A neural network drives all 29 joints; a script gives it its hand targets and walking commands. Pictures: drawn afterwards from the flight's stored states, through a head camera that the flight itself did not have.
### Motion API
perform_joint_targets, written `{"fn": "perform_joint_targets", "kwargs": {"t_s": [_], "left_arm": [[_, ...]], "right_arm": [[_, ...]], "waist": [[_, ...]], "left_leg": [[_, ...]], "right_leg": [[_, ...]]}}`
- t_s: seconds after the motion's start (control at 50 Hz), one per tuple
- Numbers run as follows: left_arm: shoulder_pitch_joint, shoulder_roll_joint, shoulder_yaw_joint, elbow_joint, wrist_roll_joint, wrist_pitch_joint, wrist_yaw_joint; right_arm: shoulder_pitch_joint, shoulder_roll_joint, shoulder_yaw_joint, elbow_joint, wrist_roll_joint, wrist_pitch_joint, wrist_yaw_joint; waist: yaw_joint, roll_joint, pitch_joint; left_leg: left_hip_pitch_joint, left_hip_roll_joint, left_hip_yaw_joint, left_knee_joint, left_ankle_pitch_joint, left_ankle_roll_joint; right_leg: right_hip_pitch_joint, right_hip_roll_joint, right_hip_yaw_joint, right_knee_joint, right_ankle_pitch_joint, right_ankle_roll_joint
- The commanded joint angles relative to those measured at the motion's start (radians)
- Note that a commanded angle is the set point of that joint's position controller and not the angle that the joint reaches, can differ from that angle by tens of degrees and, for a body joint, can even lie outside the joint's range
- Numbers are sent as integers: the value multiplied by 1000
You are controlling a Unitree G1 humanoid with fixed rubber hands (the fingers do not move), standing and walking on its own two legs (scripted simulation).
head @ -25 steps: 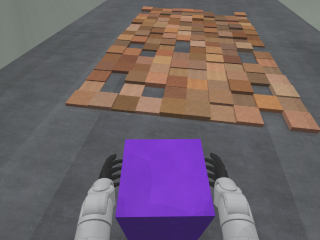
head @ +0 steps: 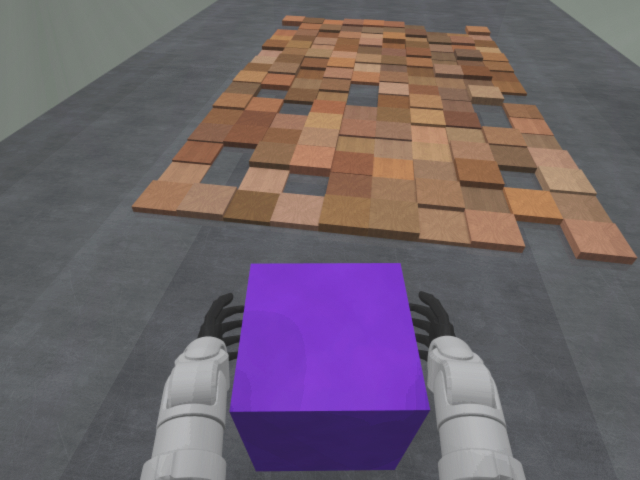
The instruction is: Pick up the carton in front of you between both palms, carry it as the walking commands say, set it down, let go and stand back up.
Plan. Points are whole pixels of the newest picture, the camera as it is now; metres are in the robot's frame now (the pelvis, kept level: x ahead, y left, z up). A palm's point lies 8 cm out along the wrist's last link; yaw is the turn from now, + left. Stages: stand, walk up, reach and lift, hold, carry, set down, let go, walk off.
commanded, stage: reach and lift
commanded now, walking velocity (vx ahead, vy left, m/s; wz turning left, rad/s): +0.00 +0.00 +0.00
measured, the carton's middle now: (325, 371) +0.31 +0.00 -0.04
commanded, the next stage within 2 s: hold in 0.56 s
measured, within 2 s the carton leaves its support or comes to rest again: neither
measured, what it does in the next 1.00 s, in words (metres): stands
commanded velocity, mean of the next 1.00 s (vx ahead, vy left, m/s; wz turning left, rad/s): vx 0.03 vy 0.00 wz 0.00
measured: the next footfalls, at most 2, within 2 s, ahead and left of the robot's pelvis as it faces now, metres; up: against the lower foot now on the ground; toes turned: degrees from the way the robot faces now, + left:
right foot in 1.56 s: +0.26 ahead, -0.12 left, +0.00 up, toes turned -10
left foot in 1.96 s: +0.62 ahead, +0.06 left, +0.00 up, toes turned +10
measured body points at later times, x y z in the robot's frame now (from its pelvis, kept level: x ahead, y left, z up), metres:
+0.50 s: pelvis +0.02 +0.00 +0.01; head -0.02 +0.00 +0.45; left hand +0.32 +0.15 +0.03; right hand +0.32 -0.15 +0.03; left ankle +0.02 +0.13 -0.74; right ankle +0.02 -0.13 -0.74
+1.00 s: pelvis +0.01 +0.00 +0.00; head -0.04 +0.00 +0.45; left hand +0.31 +0.15 +0.05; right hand +0.31 -0.15 +0.05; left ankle +0.03 +0.13 -0.74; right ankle +0.02 -0.13 -0.74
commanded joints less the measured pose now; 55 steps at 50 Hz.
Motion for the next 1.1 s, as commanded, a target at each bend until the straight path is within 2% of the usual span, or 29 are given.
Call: {"fn": "perform_joint_targets", "kwargs": {"t_s": [0.0, 0.3, 0.52, 0.64, 0.76, 0.94, 0.96, 0.98, 1.0, 1.02, 1.08], "left_arm": [[-534, -961, -567, -7, -241, -25, -252], [-420, -934, -609, -120, -270, 11, -243], [-413, -925, -622, -158, -282, 37, -243], [-409, -926, -692, -251, -326, 76, -236], [-410, -886, -618, -189, -280, 112, -235], [-506, -921, -624, -174, -288, 99, -246], [-512, -918, -625, -177, -296, 101, -244], [-507, -912, -629, -195, -298, 102, -241], [-511, -912, -647, -217, -311, 106, -236], [-525, -914, -665, -244, -322, 112, -232], [-514, -900, -733, -317, -373, 153, -218]], "right_arm": [[-497, 955, 563, 33, 231, -8, 249], [-378, 939, 604, -73, 261, 31, 240], [-371, 932, 617, -114, 273, 56, 237], [-364, 929, 685, -211, 313, 97, 228], [-371, 888, 612, -148, 275, 131, 232], [-470, 919, 620, -136, 281, 117, 245], [-478, 913, 627, -141, 286, 117, 243], [-463, 905, 624, -145, 291, 119, 239], [-466, 904, 639, -172, 303, 122, 234], [-478, 904, 659, -199, 316, 128, 227], [-455, 889, 722, -273, 353, 170, 204]], "waist": [[0, 5, -262], [-1, 2, -261], [0, 0, -239], [-4, 0, -276], [-1, 4, -141], [-1, 4, -192], [-6, 26, -210], [2, 31, -230], [0, 28, -207], [-3, 36, -186], [-4, 100, -268]], "left_leg": [[99, -50, 77, -85, 100, -2], [159, -60, 70, -111, 238, -8], [165, -63, 68, -119, 230, -6], [206, -62, 60, -131, 286, -10], [157, -55, 72, -158, 121, -5], [159, -52, 75, -141, 86, -3], [42, 114, 35, -75, -101, 9], [4, 108, -1, -104, -312, 17], [-48, 104, -4, -117, -486, 26], [-73, 111, -7, -115, -540, 31], [-37, 175, -53, -125, -421, 68]], "right_leg": [[64, 54, -85, -88, 105, -5], [133, 61, -77, -116, 250, 6], [146, 61, -73, -125, 248, 7], [189, 61, -68, -138, 309, 10], [136, 56, -78, -163, 134, 1], [131, 55, -83, -147, 99, -1], [25, -103, -39, -69, -75, -12], [-4, -93, -25, -76, -275, -18], [-61, -80, -35, -75, -431, -19], [-105, -72, -55, -49, -463, -17], [-130, -38, -166, 114, -229, -7]]}}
